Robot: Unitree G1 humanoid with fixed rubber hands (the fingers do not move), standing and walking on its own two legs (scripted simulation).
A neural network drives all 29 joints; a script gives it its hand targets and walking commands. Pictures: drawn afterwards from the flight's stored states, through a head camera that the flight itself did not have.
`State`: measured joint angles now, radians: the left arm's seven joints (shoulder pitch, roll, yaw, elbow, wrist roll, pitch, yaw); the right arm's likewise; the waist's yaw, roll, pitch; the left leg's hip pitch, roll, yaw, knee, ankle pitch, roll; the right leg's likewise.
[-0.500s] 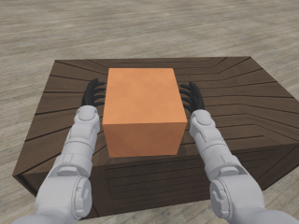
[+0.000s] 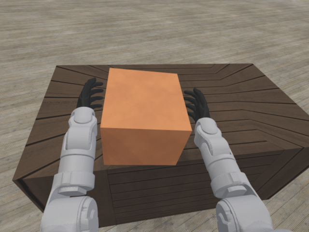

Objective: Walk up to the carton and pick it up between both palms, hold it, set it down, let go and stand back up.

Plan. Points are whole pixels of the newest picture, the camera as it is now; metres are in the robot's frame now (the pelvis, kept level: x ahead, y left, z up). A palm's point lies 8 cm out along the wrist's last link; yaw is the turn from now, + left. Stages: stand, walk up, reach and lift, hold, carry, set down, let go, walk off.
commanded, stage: reach and lift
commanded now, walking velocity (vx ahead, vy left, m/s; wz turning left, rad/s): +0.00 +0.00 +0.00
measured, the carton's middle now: (142, 116) +0.42 +0.01 +0.08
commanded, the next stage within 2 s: hold in 0.46 s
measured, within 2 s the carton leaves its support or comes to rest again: neither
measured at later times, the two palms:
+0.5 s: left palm (85, 102) +0.38 +0.15 +0.16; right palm (202, 111) +0.36 -0.15 +0.15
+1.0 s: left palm (83, 101) +0.37 +0.16 +0.18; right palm (203, 109) +0.36 -0.15 +0.16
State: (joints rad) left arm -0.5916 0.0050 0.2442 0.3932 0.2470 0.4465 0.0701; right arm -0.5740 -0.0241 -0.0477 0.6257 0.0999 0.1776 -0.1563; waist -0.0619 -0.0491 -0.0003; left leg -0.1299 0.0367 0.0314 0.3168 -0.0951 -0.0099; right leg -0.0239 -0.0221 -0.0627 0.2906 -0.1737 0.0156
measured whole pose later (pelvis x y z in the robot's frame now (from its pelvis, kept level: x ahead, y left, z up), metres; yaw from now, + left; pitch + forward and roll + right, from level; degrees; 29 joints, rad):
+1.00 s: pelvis +0.01 +0.00 +0.00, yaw +0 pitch -8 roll +0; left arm -0.54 -0.01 0.25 0.12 0.30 0.62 0.01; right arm -0.57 -0.06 0.04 0.46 0.19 0.28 -0.20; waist -0.08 -0.05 0.04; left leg -0.05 0.03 0.02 0.31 -0.12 -0.02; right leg 0.06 -0.02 -0.06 0.28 -0.19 0.01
